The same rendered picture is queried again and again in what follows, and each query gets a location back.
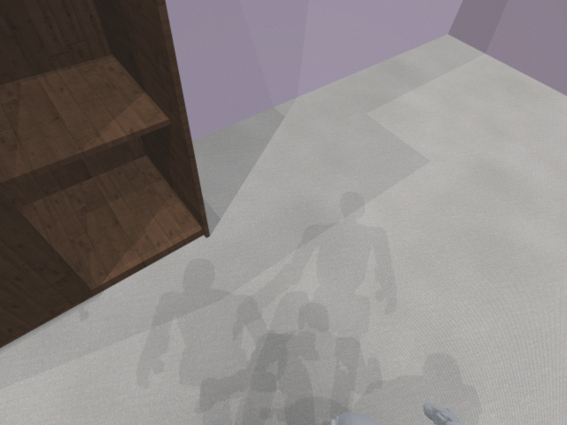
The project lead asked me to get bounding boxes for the wardrobe door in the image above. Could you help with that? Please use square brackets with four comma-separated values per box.
[0, 190, 92, 344]

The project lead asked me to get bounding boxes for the right robot hand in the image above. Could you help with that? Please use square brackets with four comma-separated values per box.
[423, 403, 469, 425]

